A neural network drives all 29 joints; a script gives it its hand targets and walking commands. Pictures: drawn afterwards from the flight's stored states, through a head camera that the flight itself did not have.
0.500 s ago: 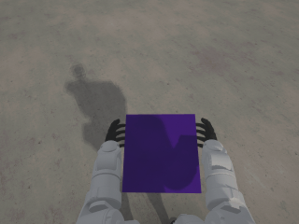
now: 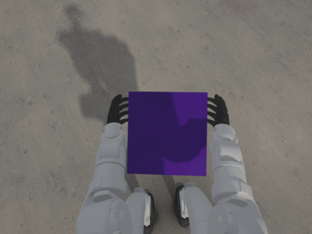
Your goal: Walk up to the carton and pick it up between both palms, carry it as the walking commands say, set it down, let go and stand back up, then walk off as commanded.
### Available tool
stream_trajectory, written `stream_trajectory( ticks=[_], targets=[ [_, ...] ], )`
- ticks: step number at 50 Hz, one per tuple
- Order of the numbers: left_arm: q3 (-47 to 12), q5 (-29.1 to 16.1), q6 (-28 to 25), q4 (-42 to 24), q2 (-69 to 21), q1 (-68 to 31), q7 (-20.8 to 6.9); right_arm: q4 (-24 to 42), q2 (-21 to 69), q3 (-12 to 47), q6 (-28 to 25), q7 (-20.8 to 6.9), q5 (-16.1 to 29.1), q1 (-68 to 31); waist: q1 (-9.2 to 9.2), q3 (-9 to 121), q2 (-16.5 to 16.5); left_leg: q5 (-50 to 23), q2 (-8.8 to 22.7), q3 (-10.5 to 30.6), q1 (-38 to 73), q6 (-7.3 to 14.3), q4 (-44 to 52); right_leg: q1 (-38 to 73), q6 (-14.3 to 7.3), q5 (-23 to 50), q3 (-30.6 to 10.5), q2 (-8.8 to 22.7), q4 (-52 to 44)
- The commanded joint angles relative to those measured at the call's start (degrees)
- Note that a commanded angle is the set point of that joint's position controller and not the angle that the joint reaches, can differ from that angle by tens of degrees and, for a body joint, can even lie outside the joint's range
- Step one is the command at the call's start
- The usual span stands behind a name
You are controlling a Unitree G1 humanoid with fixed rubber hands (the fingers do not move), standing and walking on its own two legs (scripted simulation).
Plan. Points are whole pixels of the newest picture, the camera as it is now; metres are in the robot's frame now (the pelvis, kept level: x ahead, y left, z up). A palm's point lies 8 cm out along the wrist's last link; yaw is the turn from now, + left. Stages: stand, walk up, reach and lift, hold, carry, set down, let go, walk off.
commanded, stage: set down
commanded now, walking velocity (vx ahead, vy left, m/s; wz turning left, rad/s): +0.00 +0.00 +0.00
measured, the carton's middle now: (166, 130) +0.38 -0.02 -0.15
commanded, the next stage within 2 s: none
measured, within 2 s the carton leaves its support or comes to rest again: neither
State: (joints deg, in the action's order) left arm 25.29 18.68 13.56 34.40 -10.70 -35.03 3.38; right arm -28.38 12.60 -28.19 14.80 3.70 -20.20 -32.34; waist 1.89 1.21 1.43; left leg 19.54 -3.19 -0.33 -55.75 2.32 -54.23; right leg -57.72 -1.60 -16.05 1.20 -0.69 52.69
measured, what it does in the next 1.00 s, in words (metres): lowers itself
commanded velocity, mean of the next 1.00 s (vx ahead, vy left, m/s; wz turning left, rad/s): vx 0.00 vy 0.00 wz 0.00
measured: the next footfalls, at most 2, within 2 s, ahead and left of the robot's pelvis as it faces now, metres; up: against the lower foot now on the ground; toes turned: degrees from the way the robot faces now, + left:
none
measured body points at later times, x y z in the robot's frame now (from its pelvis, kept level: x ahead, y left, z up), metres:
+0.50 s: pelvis -0.01 +0.00 -0.08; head +0.19 -0.01 +0.33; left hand +0.43 +0.12 -0.14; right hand +0.41 -0.16 -0.14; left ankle +0.05 +0.09 -0.67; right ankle +0.08 -0.10 -0.67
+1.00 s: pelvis -0.02 +0.00 -0.15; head +0.22 -0.01 +0.23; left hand +0.46 +0.12 -0.23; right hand +0.44 -0.16 -0.23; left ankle +0.05 +0.09 -0.67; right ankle +0.08 -0.10 -0.67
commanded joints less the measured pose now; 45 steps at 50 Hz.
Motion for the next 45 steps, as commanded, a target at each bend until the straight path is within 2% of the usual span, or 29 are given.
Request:
stream_trajectory(
  ticks=[1, 14, 45],
  targets=[
    [-30.7, -6.4, -1.2, 4.9, -51.2, -30.1, -15.4, -6.9, 50.3, 33.2, -0.5, -15.8, 6.7, -30.4, 0.21, 41.1, -0.8, -8.2, -3.5, 6.4, 8.3, -0.2, 3.8, 22.4, 0.2, 10.3, -6.1, -4.7, 0.0],
    [-31.2, -8.4, -0.1, 5.3, -51.7, -34.4, -15.2, -6.8, 50.5, 34.5, 0.6, -15.6, 8.6, -34.6, 0.17, 47.8, -0.7, -8.1, -4.5, 5.4, -2.0, -0.9, -5.5, 11.7, 0.6, 9.8, -5.5, -6.2, 9.2],
    [-29.5, -11.3, 1.3, 8.2, -47.4, -49.7, -12.5, -11.8, 47.6, 31.1, 1.5, -12.0, 11.6, -51.8, -0.34, 59.3, -1.0, -3.8, -6.7, 2.0, -22.5, -2.4, -25.7, -7.4, 1.9, 5.6, -3.1, -8.5, 28.7]
  ],
)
